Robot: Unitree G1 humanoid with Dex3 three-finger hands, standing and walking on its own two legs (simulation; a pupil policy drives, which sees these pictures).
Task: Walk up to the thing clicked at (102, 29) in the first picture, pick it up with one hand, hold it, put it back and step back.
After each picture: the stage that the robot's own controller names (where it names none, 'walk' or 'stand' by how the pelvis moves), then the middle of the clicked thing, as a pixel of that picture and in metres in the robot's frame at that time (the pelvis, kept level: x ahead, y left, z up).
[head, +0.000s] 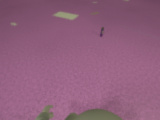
stand; (101, 32) +2.12 -0.19 -0.66
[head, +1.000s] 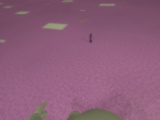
walk; (90, 38) +1.98 +0.21 -0.63
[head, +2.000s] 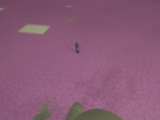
walk; (77, 48) +1.32 +0.41 -0.65
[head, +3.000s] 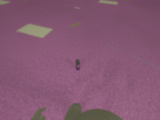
walk; (77, 65) +0.87 +0.28 -0.64
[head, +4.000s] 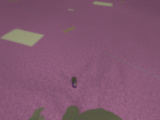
walk; (74, 82) +0.54 +0.21 -0.63
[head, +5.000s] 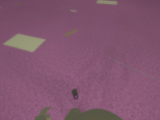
stand; (75, 94) +0.37 +0.20 -0.64
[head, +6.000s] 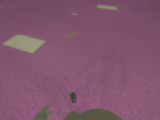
stand; (73, 97) +0.35 +0.20 -0.65
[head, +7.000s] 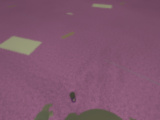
stand; (73, 97) +0.35 +0.21 -0.66
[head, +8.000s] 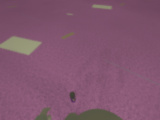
stand; (72, 97) +0.36 +0.21 -0.66
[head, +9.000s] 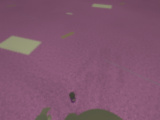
stand; (72, 97) +0.35 +0.21 -0.66
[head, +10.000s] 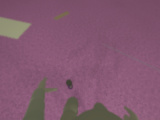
go down; (69, 84) +0.37 +0.21 -0.58
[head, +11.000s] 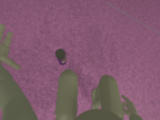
go down; (61, 58) +0.42 +0.26 -0.25
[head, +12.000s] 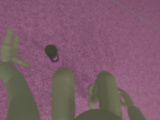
close in; (53, 55) +0.41 +0.27 -0.22
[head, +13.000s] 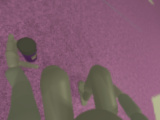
close; (29, 52) +0.39 +0.31 -0.15
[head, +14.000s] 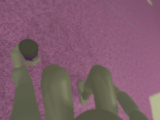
lift; (30, 54) +0.37 +0.30 -0.15
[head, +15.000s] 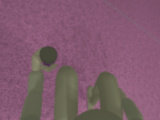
lift; (49, 59) +0.32 +0.29 -0.07
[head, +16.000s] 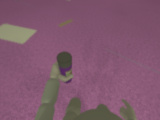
lift; (66, 70) +0.31 +0.17 +0.08
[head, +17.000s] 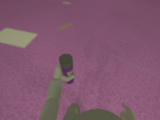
hold; (68, 71) +0.32 +0.17 +0.04
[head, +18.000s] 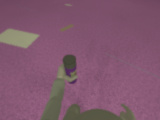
hold; (71, 71) +0.32 +0.15 +0.04
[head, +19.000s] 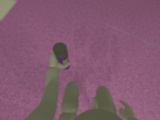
crouch; (63, 58) +0.40 +0.20 -0.02
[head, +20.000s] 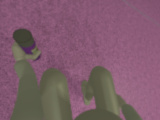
lower; (30, 48) +0.42 +0.31 -0.15
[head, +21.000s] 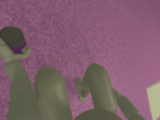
lower; (18, 46) +0.42 +0.32 -0.16
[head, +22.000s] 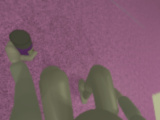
lower; (25, 48) +0.40 +0.32 -0.15
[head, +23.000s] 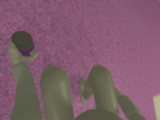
lower; (27, 49) +0.40 +0.32 -0.15
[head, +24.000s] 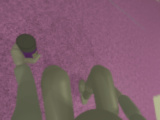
rest; (30, 51) +0.39 +0.31 -0.15
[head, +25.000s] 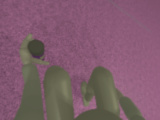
withdraw; (38, 53) +0.39 +0.29 -0.16
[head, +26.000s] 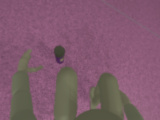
stand; (59, 56) +0.41 +0.26 -0.21
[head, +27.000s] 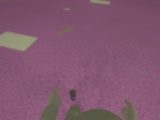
stand; (73, 95) +0.36 +0.18 -0.58
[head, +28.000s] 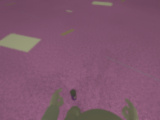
stand; (73, 95) +0.37 +0.19 -0.60
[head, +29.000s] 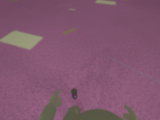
stand; (74, 94) +0.37 +0.19 -0.61
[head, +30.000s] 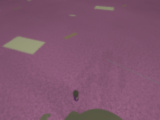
walk; (76, 96) +0.39 +0.18 -0.65
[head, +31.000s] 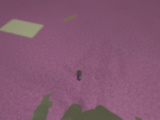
walk; (79, 75) +0.54 +0.16 -0.63
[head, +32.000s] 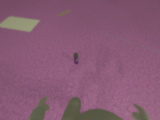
walk; (76, 58) +0.82 +0.28 -0.62
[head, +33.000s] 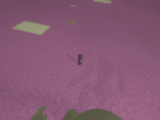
stand; (79, 59) +1.00 +0.21 -0.64
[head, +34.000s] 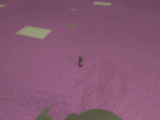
stand; (80, 62) +0.99 +0.22 -0.66
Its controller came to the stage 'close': yes
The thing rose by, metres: 0.68
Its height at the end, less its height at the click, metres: +0.00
